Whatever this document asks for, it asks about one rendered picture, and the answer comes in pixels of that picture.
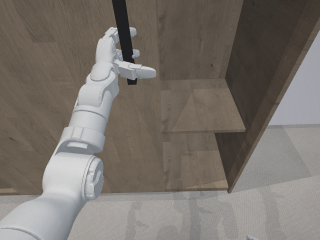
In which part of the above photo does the left robot hand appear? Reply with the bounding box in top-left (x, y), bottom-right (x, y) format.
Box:
top-left (95, 27), bottom-right (157, 80)

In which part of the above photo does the robot left forearm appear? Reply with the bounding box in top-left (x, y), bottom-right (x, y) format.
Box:
top-left (42, 61), bottom-right (119, 191)

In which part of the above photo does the left robot upper arm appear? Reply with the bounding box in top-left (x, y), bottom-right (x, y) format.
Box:
top-left (0, 152), bottom-right (104, 240)

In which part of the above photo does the handle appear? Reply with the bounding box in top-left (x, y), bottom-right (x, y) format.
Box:
top-left (112, 0), bottom-right (137, 85)

